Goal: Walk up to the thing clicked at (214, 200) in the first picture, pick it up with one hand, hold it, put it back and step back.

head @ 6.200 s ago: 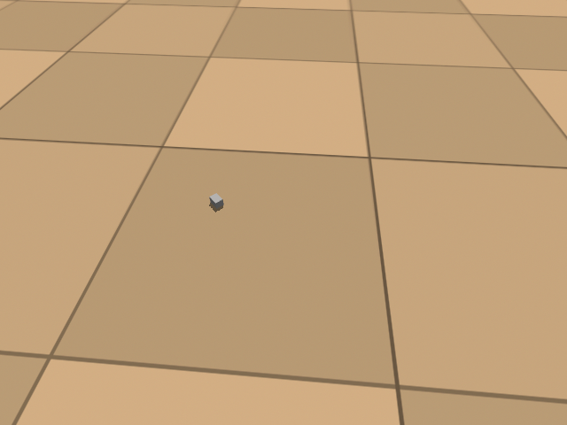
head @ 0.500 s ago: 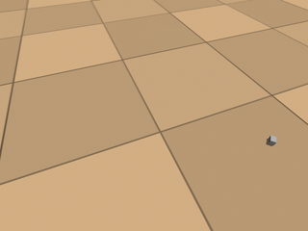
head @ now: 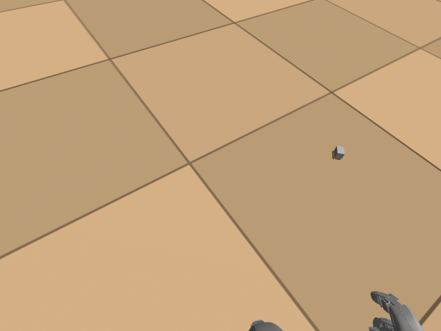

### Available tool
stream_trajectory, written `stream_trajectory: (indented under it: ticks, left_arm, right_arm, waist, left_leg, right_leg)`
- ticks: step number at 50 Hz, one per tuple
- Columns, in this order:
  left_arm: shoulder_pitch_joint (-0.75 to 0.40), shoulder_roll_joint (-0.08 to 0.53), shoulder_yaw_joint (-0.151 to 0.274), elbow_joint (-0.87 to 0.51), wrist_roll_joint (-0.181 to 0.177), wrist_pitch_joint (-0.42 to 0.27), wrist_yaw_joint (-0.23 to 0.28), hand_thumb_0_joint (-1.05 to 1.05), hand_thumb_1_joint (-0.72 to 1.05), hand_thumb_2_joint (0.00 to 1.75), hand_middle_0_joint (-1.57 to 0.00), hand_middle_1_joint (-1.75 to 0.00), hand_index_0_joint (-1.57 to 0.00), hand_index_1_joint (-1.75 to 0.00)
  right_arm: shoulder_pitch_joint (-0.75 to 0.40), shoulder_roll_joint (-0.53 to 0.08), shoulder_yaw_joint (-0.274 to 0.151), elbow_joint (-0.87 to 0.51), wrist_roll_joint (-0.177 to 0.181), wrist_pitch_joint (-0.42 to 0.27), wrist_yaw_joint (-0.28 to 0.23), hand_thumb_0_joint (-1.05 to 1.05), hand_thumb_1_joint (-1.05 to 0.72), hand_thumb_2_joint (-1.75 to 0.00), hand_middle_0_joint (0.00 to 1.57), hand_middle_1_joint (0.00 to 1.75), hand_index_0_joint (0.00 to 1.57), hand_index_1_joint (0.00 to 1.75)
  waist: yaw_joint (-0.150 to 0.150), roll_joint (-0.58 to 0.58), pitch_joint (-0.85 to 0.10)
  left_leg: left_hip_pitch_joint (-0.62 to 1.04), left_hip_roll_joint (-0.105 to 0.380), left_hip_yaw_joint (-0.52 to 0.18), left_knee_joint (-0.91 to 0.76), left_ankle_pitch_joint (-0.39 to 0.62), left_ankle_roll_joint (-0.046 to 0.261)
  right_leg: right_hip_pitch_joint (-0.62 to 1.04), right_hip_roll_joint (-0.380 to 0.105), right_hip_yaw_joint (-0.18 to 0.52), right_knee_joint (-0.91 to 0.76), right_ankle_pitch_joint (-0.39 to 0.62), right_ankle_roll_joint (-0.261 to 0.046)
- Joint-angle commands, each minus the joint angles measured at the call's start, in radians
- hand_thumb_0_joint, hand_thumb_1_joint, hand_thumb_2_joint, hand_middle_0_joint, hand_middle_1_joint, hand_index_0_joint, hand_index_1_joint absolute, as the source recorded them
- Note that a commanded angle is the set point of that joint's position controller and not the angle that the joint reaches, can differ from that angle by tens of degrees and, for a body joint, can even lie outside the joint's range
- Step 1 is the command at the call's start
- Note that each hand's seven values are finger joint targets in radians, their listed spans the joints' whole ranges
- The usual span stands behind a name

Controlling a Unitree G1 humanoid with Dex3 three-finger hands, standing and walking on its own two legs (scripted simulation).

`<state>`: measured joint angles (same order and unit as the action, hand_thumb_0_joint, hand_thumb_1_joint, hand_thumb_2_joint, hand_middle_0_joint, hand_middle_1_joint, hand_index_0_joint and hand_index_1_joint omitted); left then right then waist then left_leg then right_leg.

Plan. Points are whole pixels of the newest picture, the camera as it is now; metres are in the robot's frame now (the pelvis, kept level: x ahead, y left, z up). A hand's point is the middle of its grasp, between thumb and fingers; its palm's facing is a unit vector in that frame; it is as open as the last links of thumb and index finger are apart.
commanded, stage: walk up
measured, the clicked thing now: (339, 152) +1.12 -0.72 -0.74
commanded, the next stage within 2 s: stand in 1.56 s
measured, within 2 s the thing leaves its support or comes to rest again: neither
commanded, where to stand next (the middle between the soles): +0.07 -0.03 m, yaw -33 degrees
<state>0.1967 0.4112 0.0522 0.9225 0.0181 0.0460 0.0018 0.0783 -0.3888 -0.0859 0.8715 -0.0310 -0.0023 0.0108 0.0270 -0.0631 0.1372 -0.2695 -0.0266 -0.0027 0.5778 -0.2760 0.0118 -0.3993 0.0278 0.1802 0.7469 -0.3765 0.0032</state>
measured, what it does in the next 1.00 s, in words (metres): steps on the spot, turning right: right foot, then left foot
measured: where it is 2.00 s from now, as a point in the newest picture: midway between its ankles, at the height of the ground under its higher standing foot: outside the picture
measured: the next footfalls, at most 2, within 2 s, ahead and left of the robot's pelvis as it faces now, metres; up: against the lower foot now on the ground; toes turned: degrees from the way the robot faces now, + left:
right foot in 0.30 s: +0.02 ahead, -0.14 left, +0.00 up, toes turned -13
left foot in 0.64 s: +0.13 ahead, +0.09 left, +0.00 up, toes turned -29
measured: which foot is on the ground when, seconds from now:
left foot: down 0.00-0.32, up 0.34-0.62, down 0.64-1.00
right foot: up 0.00-0.28, down 0.30-0.66, up 0.68-0.90, down 0.92-1.00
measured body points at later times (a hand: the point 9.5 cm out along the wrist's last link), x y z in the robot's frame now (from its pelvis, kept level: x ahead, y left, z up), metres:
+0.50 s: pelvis +0.01 -0.02 +0.00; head +0.04 -0.05 +0.45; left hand +0.19 +0.25 -0.09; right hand -0.03 -0.35 -0.12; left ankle +0.07 +0.12 -0.68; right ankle -0.02 -0.13 -0.73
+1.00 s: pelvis +0.00 -0.02 -0.01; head +0.03 -0.04 +0.44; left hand +0.22 +0.24 -0.12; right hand -0.07 -0.35 -0.12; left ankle +0.09 +0.10 -0.71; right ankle -0.03 -0.12 -0.73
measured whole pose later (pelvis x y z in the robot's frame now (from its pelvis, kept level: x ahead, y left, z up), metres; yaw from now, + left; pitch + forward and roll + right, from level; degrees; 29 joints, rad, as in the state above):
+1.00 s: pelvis +0.00 -0.02 -0.01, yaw -29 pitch -3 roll -1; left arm 0.27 0.40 0.06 0.86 0.03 -0.01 -0.01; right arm 0.21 -0.43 -0.05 0.82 -0.02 0.03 0.01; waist 0.00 0.04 0.13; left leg -0.38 0.09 0.01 0.87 -0.48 0.00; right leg -0.30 0.05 0.01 0.72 -0.36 -0.03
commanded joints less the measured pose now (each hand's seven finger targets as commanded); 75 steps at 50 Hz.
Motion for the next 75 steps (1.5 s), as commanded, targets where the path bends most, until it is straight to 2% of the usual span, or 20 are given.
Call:
stream_trajectory:
  ticks: [1, 3, 8, 14, 16, 17, 21, 30, 32, 34, 38, 45, 46, 47, 48, 56, 58, 60, 64, 75]
  left_arm:
    - [0.048, 0.219, 0.059, -0.116, 0.009, -0.012, 0.000, 0.00, 0.90, 0.90, -0.20, -0.30, -0.20, -0.30]
    - [0.077, 0.210, 0.075, -0.104, -0.004, -0.011, -0.026, 0.00, 0.90, 0.90, -0.20, -0.30, -0.20, -0.30]
    - [-0.001, 0.161, 0.066, -0.183, 0.004, -0.027, -0.050, 0.00, 0.90, 0.90, -0.20, -0.30, -0.20, -0.30]
    - [0.174, 0.164, 0.080, -0.129, 0.006, -0.058, -0.023, 0.00, 0.90, 0.90, -0.20, -0.30, -0.20, -0.30]
    - [0.173, 0.328, 0.116, -0.169, 0.018, -0.087, -0.005, 0.00, 0.90, 0.90, -0.20, -0.30, -0.20, -0.30]
    - [0.158, 0.347, 0.120, -0.181, 0.011, -0.080, -0.005, 0.00, 0.90, 0.90, -0.20, -0.30, -0.20, -0.30]
    - [0.073, 0.246, 0.084, -0.203, -0.001, -0.076, 0.012, 0.00, 0.90, 0.90, -0.20, -0.30, -0.20, -0.30]
    - [0.012, 0.227, 0.062, -0.264, -0.018, -0.051, 0.013, 0.00, 0.90, 0.90, -0.20, -0.30, -0.20, -0.30]
    - [0.049, 0.130, 0.033, -0.268, -0.028, -0.045, 0.017, 0.00, 0.90, 0.90, -0.20, -0.30, -0.20, -0.30]
    - [0.091, 0.235, 0.058, -0.214, -0.011, -0.041, 0.034, 0.00, 0.90, 0.90, -0.20, -0.30, -0.20, -0.30]
    - [0.113, 0.202, 0.066, -0.174, -0.020, -0.049, 0.000, 0.00, 0.90, 0.90, -0.20, -0.30, -0.20, -0.30]
    - [0.174, 0.163, 0.067, -0.114, 0.005, -0.074, 0.001, 0.00, 0.90, 0.90, -0.20, -0.30, -0.20, -0.30]
    - [0.169, 0.203, 0.078, -0.119, 0.013, -0.085, 0.009, 0.00, 0.90, 0.90, -0.20, -0.30, -0.20, -0.30]
    - [0.114, 0.279, 0.087, -0.148, 0.023, -0.099, 0.015, 0.00, 0.90, 0.90, -0.20, -0.30, -0.20, -0.30]
    - [0.080, 0.336, 0.088, -0.156, 0.019, -0.098, 0.015, 0.00, 0.90, 0.90, -0.20, -0.30, -0.20, -0.30]
    - [0.008, 0.218, 0.038, -0.126, -0.008, -0.094, 0.015, 0.00, 0.90, 0.90, -0.20, -0.30, -0.20, -0.30]
    - [0.001, 0.152, 0.016, -0.130, -0.025, -0.086, 0.013, 0.00, 0.90, 0.90, -0.20, -0.30, -0.20, -0.30]
    - [0.036, 0.174, 0.024, -0.067, -0.023, -0.077, 0.017, 0.00, 0.90, 0.90, -0.20, -0.30, -0.20, -0.30]
    - [-0.034, 0.212, 0.022, -0.037, -0.015, -0.098, 0.007, 0.00, 0.90, 0.90, -0.20, -0.30, -0.20, -0.30]
    - [-0.118, 0.164, 0.000, 0.053, -0.019, -0.091, 0.004, 0.00, 0.90, 0.90, -0.20, -0.30, -0.20, -0.30]
  right_arm:
    - [-0.002, -0.283, -0.093, -0.124, -0.003, -0.015, -0.013, 0.00, -0.90, -0.90, 0.20, 0.30, 0.20, 0.30]
    - [0.025, -0.249, -0.079, -0.131, -0.003, -0.028, -0.019, 0.00, -0.90, -0.90, 0.20, 0.30, 0.20, 0.30]
    - [0.166, -0.285, -0.084, -0.138, -0.003, -0.035, -0.006, 0.00, -0.90, -0.90, 0.20, 0.30, 0.20, 0.30]
    - [0.124, -0.254, -0.061, -0.185, 0.018, -0.004, 0.004, 0.00, -0.90, -0.90, 0.20, 0.30, 0.20, 0.30]
    - [0.116, -0.137, -0.012, -0.226, 0.026, 0.003, 0.008, 0.00, -0.90, -0.90, 0.20, 0.30, 0.20, 0.30]
    - [0.086, -0.212, -0.034, -0.213, 0.018, 0.008, -0.009, 0.00, -0.90, -0.90, 0.20, 0.30, 0.20, 0.30]
    - [0.184, -0.214, -0.027, -0.128, 0.017, -0.005, -0.007, 0.00, -0.90, -0.90, 0.20, 0.30, 0.20, 0.30]
    - [0.250, -0.194, -0.041, -0.095, 0.008, -0.027, -0.021, 0.00, -0.90, -0.90, 0.20, 0.30, 0.20, 0.30]
    - [0.236, -0.307, -0.067, -0.119, -0.013, -0.039, -0.025, 0.00, -0.90, -0.90, 0.20, 0.30, 0.20, 0.30]
    - [0.179, -0.335, -0.076, -0.132, 0.008, -0.041, -0.014, 0.00, -0.90, -0.90, 0.20, 0.30, 0.20, 0.30]
    - [0.137, -0.286, -0.050, -0.136, 0.002, -0.044, -0.019, 0.00, -0.90, -0.90, 0.20, 0.30, 0.20, 0.30]
    - [0.113, -0.247, -0.031, -0.165, 0.007, -0.003, -0.005, 0.00, -0.90, -0.90, 0.20, 0.30, 0.20, 0.30]
    - [0.134, -0.196, -0.011, -0.167, 0.015, 0.000, -0.005, 0.00, -0.90, -0.90, 0.20, 0.30, 0.20, 0.30]
    - [0.103, -0.129, 0.009, -0.191, 0.024, 0.004, -0.002, 0.00, -0.90, -0.90, 0.20, 0.30, 0.20, 0.30]
    - [0.064, -0.201, -0.014, -0.175, 0.023, 0.013, -0.022, 0.00, -0.90, -0.90, 0.20, 0.30, 0.20, 0.30]
    - [0.152, -0.177, 0.001, -0.042, 0.023, -0.023, -0.016, 0.00, -0.90, -0.90, 0.20, 0.30, 0.20, 0.30]
    - [0.158, -0.225, -0.011, -0.030, 0.005, -0.038, -0.022, 0.00, -0.90, -0.90, 0.20, 0.30, 0.20, 0.30]
    - [0.039, -0.268, -0.008, -0.040, 0.021, -0.043, -0.012, 0.00, -0.90, -0.90, 0.20, 0.30, 0.20, 0.30]
    - [0.036, -0.201, 0.022, 0.009, 0.027, -0.030, -0.008, 0.00, -0.90, -0.90, 0.20, 0.30, 0.20, 0.30]
    - [0.004, -0.193, 0.032, 0.106, 0.029, -0.037, -0.005, 0.00, -0.90, -0.90, 0.20, 0.30, 0.20, 0.30]
  waist:
    - [-0.031, 0.208, -0.090]
    - [-0.026, 0.210, -0.088]
    - [-0.087, 0.246, -0.125]
    - [0.006, 0.183, -0.184]
    - [0.025, -0.217, -0.144]
    - [0.043, -0.158, -0.129]
    - [-0.022, -0.115, -0.110]
    - [-0.076, -0.071, -0.148]
    - [-0.064, 0.223, -0.134]
    - [-0.049, 0.205, -0.108]
    - [-0.025, 0.270, -0.078]
    - [0.006, 0.221, -0.164]
    - [0.007, 0.104, -0.175]
    - [-0.008, -0.111, -0.110]
    - [0.003, -0.090, -0.087]
    - [-0.051, -0.083, -0.160]
    - [-0.054, 0.059, -0.200]
    - [0.005, 0.124, -0.166]
    - [-0.031, 0.075, -0.110]
    - [-0.035, 0.039, -0.160]
  left_leg:
    - [0.006, 0.440, -0.359, -0.344, 0.001, 0.248]
    - [0.093, 0.308, -0.182, -0.284, 0.041, 0.162]
    - [0.230, 0.338, -0.104, -0.190, 0.295, 0.192]
    - [0.025, 0.274, 0.030, 0.098, 0.259, 0.108]
    - [-0.400, 0.026, 0.079, 0.448, -0.299, -0.011]
    - [-0.345, 0.085, -0.028, 0.549, -0.370, -0.016]
    - [-0.240, 0.096, -0.011, 0.423, -0.197, -0.015]
    - [0.108, 0.016, 0.024, 0.000, 0.035, 0.024]
    - [0.170, 0.311, -0.413, -0.230, 0.036, 0.125]
    - [0.016, 0.485, -0.546, -0.265, 0.019, 0.291]
    - [0.026, 0.300, -0.197, -0.185, 0.091, 0.190]
    - [-0.058, 0.265, -0.062, 0.060, 0.139, 0.137]
    - [-0.123, 0.218, -0.025, 0.178, 0.079, 0.088]
    - [-0.303, 0.081, 0.047, 0.324, -0.163, 0.002]
    - [-0.201, 0.091, -0.050, 0.415, -0.345, 0.002]
    - [0.055, 0.053, 0.021, 0.000, -0.068, 0.010]
    - [0.190, 0.189, -0.165, -0.143, 0.148, 0.061]
    - [0.003, 0.330, -0.283, -0.167, 0.023, 0.169]
    - [0.009, 0.114, -0.041, -0.081, -0.062, 0.025]
    - [0.116, 0.156, -0.041, -0.197, 0.040, 0.030]
  right_leg:
    - [-0.080, -0.046, -0.040, 0.378, -0.116, -0.001]
    - [-0.119, -0.044, -0.047, 0.299, -0.027, -0.006]
    - [-0.081, -0.049, -0.172, 0.068, -0.083, 0.004]
    - [0.308, 0.008, -0.239, -0.307, 0.090, -0.053]
    - [0.445, -0.347, 0.432, -0.450, 0.124, -0.224]
    - [0.323, -0.426, 0.479, -0.431, 0.176, -0.344]
    - [0.238, -0.210, 0.129, -0.324, 0.311, -0.214]
    - [0.009, -0.153, 0.121, -0.103, 0.471, -0.157]
    - [-0.157, 0.065, 0.004, 0.170, 0.073, -0.038]
    - [-0.093, 0.043, -0.023, 0.412, -0.245, -0.022]
    - [-0.086, -0.012, -0.081, 0.280, -0.122, -0.028]
    - [0.244, 0.027, -0.215, -0.244, 0.060, -0.037]
    - [0.295, -0.032, -0.070, -0.308, 0.065, -0.060]
    - [0.241, -0.274, 0.366, -0.398, 0.063, -0.151]
    - [0.072, -0.381, 0.462, -0.396, 0.112, -0.288]
    - [0.105, -0.174, 0.083, -0.191, 0.474, -0.161]
    - [-0.001, -0.108, 0.031, -0.106, 0.355, -0.073]
    - [0.150, -0.026, -0.093, -0.081, -0.007, -0.035]
    - [0.126, -0.129, 0.097, -0.287, 0.177, -0.097]
    - [0.185, -0.102, 0.042, -0.343, 0.294, -0.057]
